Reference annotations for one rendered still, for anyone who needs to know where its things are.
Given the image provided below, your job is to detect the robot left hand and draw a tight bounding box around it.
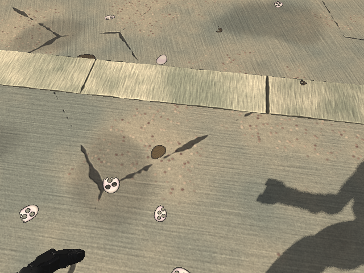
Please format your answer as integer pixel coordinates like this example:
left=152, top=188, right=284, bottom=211
left=16, top=249, right=85, bottom=273

